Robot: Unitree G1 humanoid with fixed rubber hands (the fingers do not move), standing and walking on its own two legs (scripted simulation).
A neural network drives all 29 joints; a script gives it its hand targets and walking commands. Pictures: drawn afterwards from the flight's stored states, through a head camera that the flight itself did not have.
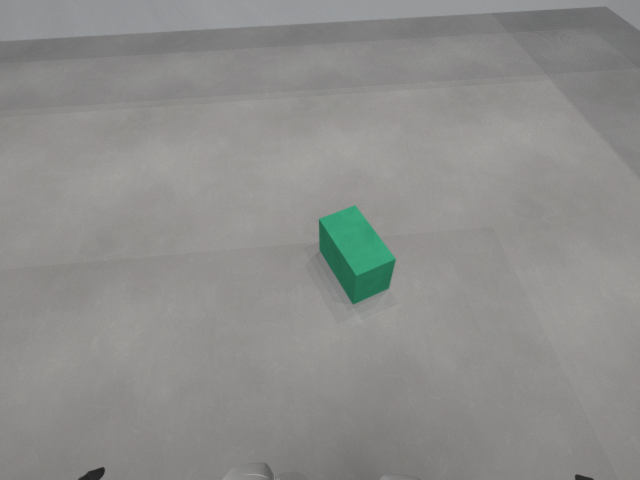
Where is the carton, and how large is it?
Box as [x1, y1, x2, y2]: [319, 205, 395, 303]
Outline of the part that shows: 355,205 319,219 320,250 352,303 355,303 388,288 395,258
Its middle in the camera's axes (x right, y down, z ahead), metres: +0.13 +0.07 +1.42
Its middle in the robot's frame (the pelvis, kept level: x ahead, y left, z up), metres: +0.90 -0.07 -0.67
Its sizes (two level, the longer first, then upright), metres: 0.273 0.150 0.187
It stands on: the floor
